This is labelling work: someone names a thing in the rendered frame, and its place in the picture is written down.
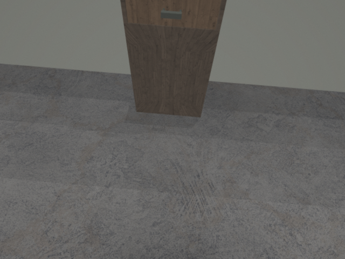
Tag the handle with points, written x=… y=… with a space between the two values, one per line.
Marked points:
x=171 y=14

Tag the drawer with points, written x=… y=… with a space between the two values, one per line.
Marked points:
x=195 y=13

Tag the cabinet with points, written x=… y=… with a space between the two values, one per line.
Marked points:
x=170 y=65

